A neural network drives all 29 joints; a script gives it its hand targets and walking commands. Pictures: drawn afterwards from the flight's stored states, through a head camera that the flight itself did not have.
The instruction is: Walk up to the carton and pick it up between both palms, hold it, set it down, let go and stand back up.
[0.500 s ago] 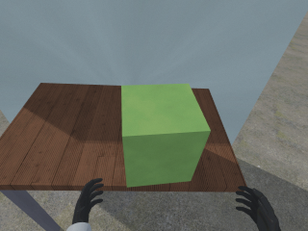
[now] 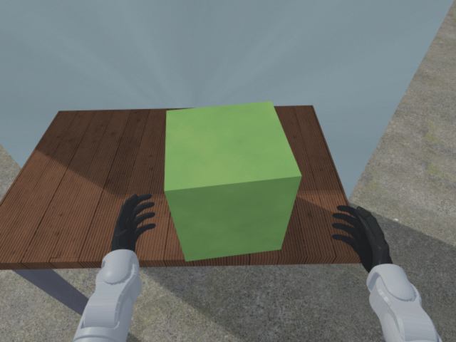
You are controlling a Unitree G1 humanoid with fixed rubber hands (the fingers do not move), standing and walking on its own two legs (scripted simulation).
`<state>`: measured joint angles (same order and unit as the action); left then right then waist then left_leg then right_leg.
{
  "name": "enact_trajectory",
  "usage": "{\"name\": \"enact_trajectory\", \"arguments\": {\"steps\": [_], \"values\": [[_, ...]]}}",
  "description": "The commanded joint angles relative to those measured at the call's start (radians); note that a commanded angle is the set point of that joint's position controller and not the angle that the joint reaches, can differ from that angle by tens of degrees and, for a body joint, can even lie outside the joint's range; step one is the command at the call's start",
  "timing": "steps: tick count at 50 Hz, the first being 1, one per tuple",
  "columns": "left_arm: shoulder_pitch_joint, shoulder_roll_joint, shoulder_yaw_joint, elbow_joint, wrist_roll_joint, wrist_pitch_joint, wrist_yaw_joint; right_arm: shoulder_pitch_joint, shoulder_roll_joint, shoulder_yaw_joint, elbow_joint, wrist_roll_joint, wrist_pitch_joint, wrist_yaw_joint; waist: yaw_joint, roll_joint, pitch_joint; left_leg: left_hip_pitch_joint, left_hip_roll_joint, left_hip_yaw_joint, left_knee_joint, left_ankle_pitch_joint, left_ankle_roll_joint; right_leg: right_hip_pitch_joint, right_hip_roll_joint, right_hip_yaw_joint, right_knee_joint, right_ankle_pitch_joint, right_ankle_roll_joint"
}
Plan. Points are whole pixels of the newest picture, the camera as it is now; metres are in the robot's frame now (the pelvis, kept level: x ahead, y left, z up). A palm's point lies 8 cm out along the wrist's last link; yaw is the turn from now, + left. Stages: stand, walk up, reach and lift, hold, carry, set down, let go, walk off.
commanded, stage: reach and lift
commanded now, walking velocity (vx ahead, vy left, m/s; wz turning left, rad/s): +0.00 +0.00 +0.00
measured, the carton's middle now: (227, 184) +0.43 +0.04 +0.02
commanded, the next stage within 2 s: none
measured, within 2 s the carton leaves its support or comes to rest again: neither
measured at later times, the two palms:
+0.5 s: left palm (116, 196) +0.33 +0.21 +0.12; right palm (374, 204) +0.35 -0.22 +0.08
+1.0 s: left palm (107, 151) +0.39 +0.23 +0.15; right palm (348, 137) +0.45 -0.18 +0.15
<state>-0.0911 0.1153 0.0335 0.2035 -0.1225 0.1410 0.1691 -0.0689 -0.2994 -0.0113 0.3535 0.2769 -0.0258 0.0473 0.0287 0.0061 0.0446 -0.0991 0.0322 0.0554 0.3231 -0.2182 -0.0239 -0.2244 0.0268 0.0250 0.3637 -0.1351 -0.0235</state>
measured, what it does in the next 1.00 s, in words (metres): stands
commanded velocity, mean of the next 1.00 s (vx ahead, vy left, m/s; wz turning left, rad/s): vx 0.00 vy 0.00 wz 0.00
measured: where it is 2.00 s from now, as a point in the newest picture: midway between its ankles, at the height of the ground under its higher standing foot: outside the picture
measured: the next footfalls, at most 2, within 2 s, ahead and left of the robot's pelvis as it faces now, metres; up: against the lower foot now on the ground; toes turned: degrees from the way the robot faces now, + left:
none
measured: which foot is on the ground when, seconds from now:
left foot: down 0.00-1.00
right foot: down 0.00-1.00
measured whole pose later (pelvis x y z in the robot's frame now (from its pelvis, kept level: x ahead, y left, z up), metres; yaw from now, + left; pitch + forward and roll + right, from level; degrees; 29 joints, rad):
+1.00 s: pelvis +0.00 -0.01 +0.00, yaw +3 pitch +10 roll +0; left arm -0.73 0.28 0.07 0.41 -0.22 0.58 0.18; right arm -0.82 -0.38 -0.04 0.76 0.34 0.33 0.03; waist 0.04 -0.02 -0.12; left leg -0.34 0.03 -0.02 0.38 -0.21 -0.03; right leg -0.41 0.03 -0.02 0.34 -0.10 -0.03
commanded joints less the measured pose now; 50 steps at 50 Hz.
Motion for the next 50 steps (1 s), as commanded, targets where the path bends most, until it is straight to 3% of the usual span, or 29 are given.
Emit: {"name": "enact_trajectory", "arguments": {"steps": [1,5,13,17,22,24,27,30,33,37,41,43,45,50], "values": [[-0.153,0.078,0.082,-0.275,0.019,0.074,-0.04,-0.243,-0.175,0.005,-0.221,0.06,-0.023,-0.042,0.014,-0.121,-0.369,-0.02,-0.047,-0.005,-0.018,0.346,0.009,0.363,0.014,0.043,-0.013,0.435,0.028],[-0.23,0.081,0.081,-0.378,0.027,0.158,-0.051,-0.295,-0.189,-0.015,-0.22,0.088,0.023,-0.047,-0.005,-0.039,-0.347,0.021,-0.049,-0.01,-0.016,0.367,-0.005,0.303,0.021,0.034,-0.05,0.381,0.012],[-0.402,0.068,0.055,-0.472,0.03,0.28,-0.014,-0.437,-0.221,-0.11,-0.145,0.081,0.12,-0.018,-0.043,0.098,-0.35,0.064,-0.036,-0.028,-0.006,0.304,-0.034,0.142,0.031,0.01,-0.067,0.199,-0.026],[-0.474,0.072,0.068,-0.455,0.014,0.323,0.001,-0.554,-0.262,-0.124,-0.148,0.079,0.148,-0.011,-0.028,0.072,-0.419,0.06,-0.028,-0.03,0.012,0.313,-0.027,0.14,0.038,0.001,-0.044,0.208,-0.023],[-0.474,0.098,0.116,-0.417,-0.008,0.373,-0.008,-0.656,-0.302,-0.088,-0.184,0.088,0.173,-0.023,0.016,-0.048,-0.526,0.036,-0.023,-0.027,0.039,0.436,-0.013,0.237,0.051,-0.006,-0.006,0.369,0.003],[-0.497,0.113,0.139,-0.354,-0.009,0.398,-0.025,-0.709,-0.318,-0.059,-0.17,0.086,0.192,-0.032,0.033,-0.127,-0.504,-0.004,-0.024,-0.023,0.031,0.432,-0.002,0.274,0.053,-0.003,-0.001,0.419,0.02],[-0.541,0.142,0.172,-0.274,-0.008,0.424,-0.051,-0.774,-0.318,-0.028,-0.144,0.101,0.223,-0.042,0.044,-0.196,-0.447,-0.089,-0.034,-0.011,-0.004,0.365,0.014,0.346,0.038,0.008,0.008,0.454,0.042],[-0.65,0.171,0.187,-0.189,-0.004,0.424,-0.064,-0.836,-0.3,-0.004,-0.084,0.114,0.25,-0.04,0.044,-0.201,-0.416,-0.128,-0.039,-0.002,-0.029,0.227,0.027,0.334,0.027,0.014,-0.003,0.338,0.051],[-0.793,0.22,0.184,-0.159,-0.02,0.405,-0.057,-0.919,-0.276,-0.009,-0.048,0.124,0.267,-0.033,0.038,-0.147,-0.456,-0.187,-0.045,0.001,-0.045,0.106,0.038,0.315,0.003,0.033,-0.015,0.226,0.048],[-0.977,0.271,0.133,-0.108,-0.053,0.358,-0.026,-1.017,-0.239,-0.044,0.043,0.111,0.273,-0.021,0.016,-0.023,-0.573,-0.246,-0.055,0.001,-0.034,-0.007,0.03,0.278,-0.025,0.054,-0.033,0.068,0.037],[-1.163,0.318,0.079,-0.064,-0.086,0.328,0.008,-1.142,-0.245,-0.099,0.153,0.068,0.291,-0.012,0.005,0.082,-0.701,-0.253,-0.05,-0.013,-0.019,-0.057,0.019,0.192,-0.035,0.062,-0.045,-0.078,0.022],[-1.186,0.318,0.065,-0.03,-0.095,0.342,0.021,-1.168,-0.265,-0.11,0.205,0.054,0.3,-0.011,0.002,0.093,-0.752,-0.217,-0.044,-0.028,0.001,0.023,0.012,0.182,-0.022,0.032,-0.018,0.007,0.022],[-1.158,0.321,0.07,-0.005,-0.095,0.366,0.019,-1.166,-0.293,-0.111,0.236,0.057,0.304,-0.017,-0.006,0.091,-0.797,-0.166,-0.044,-0.03,0.026,0.163,0.001,0.199,0.0,-0.007,0.015,0.176,0.027],[-1.057,0.286,0.121,0.0,-0.059,0.454,-0.034,-1.17,-0.371,-0.077,0.248,0.087,0.298,-0.052,-0.018,-0.007,-0.758,-0.044,-0.04,-0.035,0.1,0.56,-0.038,0.287,0.05,-0.049,0.042,0.579,0.056]]}}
